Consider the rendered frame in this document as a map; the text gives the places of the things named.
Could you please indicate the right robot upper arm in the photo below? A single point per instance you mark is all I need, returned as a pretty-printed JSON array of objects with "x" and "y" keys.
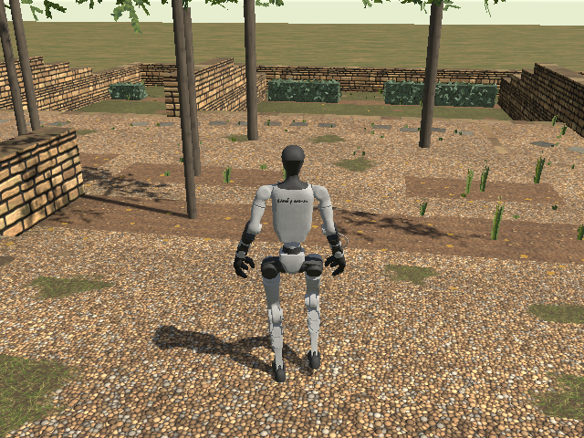
[{"x": 321, "y": 194}]

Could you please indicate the right robot forearm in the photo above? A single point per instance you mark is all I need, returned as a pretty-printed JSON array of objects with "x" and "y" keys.
[{"x": 335, "y": 244}]

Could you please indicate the robot left hand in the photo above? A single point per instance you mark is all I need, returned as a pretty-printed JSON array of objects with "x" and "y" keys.
[{"x": 239, "y": 263}]

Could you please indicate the robot head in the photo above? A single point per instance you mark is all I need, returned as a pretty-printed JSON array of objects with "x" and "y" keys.
[{"x": 292, "y": 157}]

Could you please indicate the left robot foot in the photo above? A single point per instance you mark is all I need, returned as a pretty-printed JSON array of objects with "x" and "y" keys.
[{"x": 280, "y": 375}]

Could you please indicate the left robot upper arm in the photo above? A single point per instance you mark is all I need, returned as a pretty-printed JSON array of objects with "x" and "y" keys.
[{"x": 262, "y": 194}]

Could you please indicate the left robot forearm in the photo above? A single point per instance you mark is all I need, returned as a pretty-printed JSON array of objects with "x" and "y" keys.
[{"x": 244, "y": 243}]

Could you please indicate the robot right hand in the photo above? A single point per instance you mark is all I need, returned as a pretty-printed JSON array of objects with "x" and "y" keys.
[{"x": 336, "y": 261}]

